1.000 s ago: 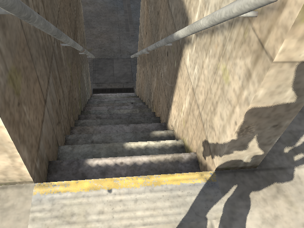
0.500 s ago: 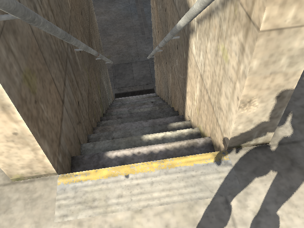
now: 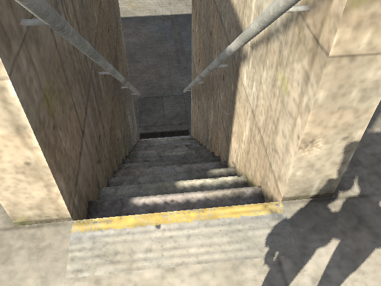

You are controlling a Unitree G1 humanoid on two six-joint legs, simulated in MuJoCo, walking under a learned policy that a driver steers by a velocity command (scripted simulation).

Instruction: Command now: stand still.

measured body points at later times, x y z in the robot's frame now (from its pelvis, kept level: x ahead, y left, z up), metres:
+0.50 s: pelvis +0.06 -0.02 -0.01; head +0.06 -0.04 +0.44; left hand +0.09 +0.22 -0.16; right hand -0.01 -0.26 -0.17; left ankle -0.03 +0.10 -0.75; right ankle +0.07 -0.11 -0.74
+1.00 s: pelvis +0.31 -0.02 -0.03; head +0.35 -0.02 +0.42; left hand +0.20 +0.20 -0.17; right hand +0.51 -0.24 -0.14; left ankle +0.43 +0.04 -0.75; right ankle +0.08 -0.11 -0.72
